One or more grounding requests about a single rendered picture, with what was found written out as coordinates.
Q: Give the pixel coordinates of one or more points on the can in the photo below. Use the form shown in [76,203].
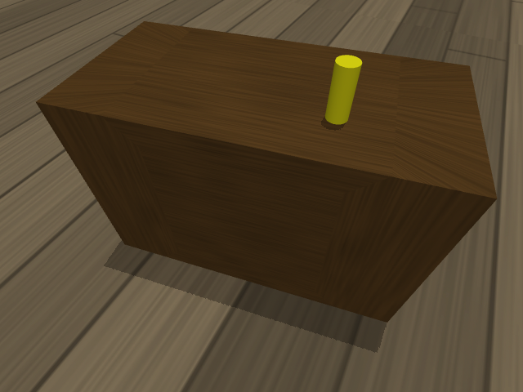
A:
[345,77]

